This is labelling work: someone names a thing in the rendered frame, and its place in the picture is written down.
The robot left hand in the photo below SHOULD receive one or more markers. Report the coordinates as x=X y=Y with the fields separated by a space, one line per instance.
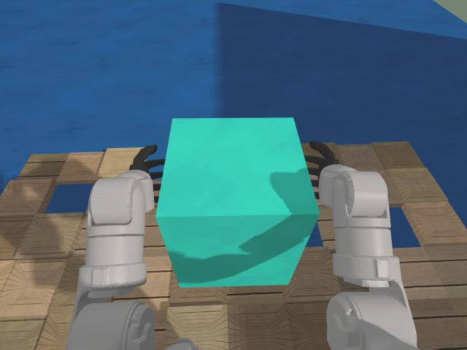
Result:
x=139 y=164

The robot right hand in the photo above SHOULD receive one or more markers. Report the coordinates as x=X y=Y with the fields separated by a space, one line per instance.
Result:
x=321 y=162

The robot right forearm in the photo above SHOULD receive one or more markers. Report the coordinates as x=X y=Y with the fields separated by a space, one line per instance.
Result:
x=360 y=209

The robot left forearm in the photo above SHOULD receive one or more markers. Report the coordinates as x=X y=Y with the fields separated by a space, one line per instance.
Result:
x=114 y=262

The left robot shin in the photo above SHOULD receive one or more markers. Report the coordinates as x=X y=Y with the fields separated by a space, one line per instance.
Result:
x=184 y=340

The right robot upper arm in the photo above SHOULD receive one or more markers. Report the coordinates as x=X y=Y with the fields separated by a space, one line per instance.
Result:
x=369 y=321

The left robot upper arm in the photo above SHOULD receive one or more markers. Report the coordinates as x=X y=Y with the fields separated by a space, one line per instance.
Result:
x=113 y=326

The carton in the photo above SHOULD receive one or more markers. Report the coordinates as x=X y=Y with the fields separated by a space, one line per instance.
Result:
x=236 y=205

